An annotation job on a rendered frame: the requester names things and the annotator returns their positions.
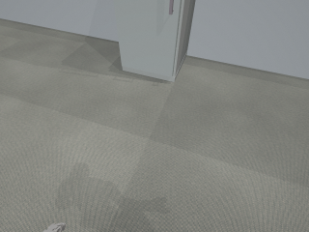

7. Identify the robot left hand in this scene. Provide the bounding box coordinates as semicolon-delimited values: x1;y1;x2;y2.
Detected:
43;222;66;232

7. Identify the fridge door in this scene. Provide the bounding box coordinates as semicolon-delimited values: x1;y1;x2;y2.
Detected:
113;0;182;77

